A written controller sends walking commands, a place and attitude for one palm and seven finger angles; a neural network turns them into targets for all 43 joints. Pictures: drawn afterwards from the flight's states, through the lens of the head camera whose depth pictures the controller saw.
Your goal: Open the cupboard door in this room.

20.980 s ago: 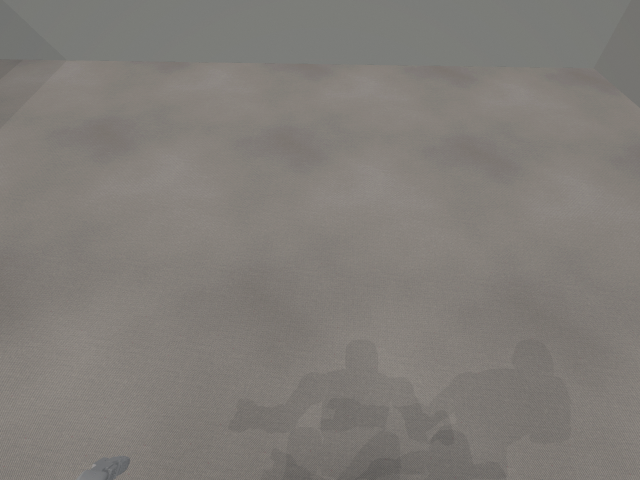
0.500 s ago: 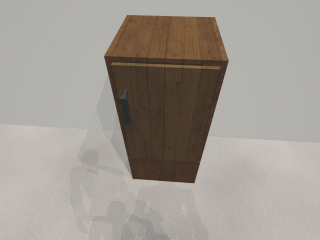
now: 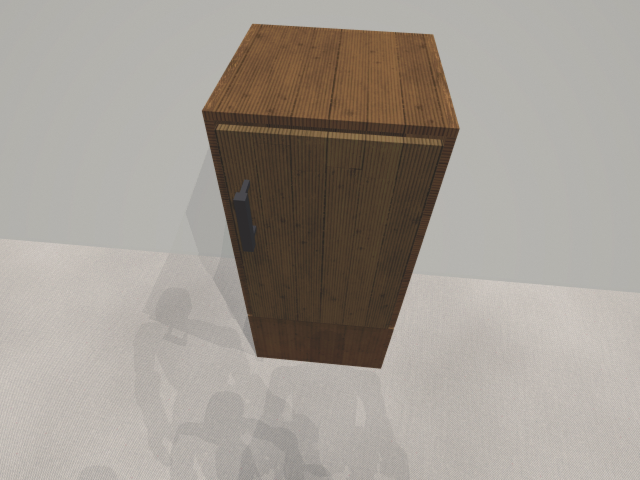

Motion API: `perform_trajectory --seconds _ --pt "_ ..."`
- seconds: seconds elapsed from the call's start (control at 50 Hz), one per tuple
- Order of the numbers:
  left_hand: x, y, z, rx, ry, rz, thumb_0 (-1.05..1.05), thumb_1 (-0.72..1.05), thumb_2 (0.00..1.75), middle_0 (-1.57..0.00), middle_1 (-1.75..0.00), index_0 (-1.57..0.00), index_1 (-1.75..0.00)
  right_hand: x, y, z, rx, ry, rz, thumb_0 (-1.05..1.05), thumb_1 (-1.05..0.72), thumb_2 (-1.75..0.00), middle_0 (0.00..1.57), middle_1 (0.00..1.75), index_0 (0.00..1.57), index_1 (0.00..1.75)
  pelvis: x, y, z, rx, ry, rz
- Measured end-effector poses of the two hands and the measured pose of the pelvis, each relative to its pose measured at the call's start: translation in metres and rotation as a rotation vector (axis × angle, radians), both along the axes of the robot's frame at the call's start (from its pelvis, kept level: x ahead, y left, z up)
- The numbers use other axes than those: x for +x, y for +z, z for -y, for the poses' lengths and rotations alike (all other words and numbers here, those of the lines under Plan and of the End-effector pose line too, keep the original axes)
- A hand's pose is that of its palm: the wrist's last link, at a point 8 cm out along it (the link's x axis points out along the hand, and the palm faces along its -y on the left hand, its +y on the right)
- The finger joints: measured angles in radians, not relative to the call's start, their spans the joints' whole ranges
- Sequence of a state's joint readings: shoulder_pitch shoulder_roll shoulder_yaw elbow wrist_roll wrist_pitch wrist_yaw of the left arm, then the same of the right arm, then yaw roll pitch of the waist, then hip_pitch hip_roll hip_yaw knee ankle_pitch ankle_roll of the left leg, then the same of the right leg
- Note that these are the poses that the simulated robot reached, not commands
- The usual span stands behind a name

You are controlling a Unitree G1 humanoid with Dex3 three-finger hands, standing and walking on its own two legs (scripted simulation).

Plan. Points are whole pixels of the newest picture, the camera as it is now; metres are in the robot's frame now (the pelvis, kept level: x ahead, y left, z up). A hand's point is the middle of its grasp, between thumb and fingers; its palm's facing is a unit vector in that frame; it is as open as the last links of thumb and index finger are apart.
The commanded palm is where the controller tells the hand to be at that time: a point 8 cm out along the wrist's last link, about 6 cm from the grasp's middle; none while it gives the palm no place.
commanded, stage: look again from close up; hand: left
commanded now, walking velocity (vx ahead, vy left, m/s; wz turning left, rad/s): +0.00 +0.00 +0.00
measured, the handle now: (247, 216) +0.58 +0.17 -0.05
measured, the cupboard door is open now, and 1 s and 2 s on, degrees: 0 0 0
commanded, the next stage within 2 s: raise the hand with hooked fingers in 0.06 s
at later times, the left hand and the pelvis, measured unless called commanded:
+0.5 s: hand (221, 400) +0.23 +0.14 -0.04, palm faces -0.02 -1.00 +0.03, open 8.1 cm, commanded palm +0.15 +0.22 -0.07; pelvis +0.02 -0.02 -0.06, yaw +2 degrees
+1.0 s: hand (186, 406) +0.22 +0.19 -0.06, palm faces -0.06 -1.00 -0.02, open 11.1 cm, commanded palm +0.19 +0.25 -0.06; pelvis +0.00 -0.03 -0.10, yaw +1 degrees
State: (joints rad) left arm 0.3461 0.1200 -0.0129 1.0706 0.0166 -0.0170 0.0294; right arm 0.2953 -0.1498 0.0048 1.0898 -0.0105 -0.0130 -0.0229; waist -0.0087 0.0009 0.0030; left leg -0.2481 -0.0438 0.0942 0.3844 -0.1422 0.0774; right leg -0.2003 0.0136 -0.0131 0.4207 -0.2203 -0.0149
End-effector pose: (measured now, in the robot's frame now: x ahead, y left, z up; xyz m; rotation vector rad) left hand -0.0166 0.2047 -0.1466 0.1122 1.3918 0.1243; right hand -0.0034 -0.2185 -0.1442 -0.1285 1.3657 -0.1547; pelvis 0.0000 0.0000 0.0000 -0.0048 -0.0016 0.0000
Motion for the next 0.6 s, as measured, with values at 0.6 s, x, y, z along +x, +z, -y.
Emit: perform_trajectory --seconds 0.6 --pt "0.176 0.060 -0.004 -0.148 -0.124 1.209 0.01 0.60 0.76 -0.22 -0.50 -0.23 -0.51 0.257 0.045 0.065 -0.172 0.268 0.862 0.01 -0.91 -0.90 0.20 0.30 0.20 0.30 0.021 -0.085 0.037 -0.002 0.037 -0.251"
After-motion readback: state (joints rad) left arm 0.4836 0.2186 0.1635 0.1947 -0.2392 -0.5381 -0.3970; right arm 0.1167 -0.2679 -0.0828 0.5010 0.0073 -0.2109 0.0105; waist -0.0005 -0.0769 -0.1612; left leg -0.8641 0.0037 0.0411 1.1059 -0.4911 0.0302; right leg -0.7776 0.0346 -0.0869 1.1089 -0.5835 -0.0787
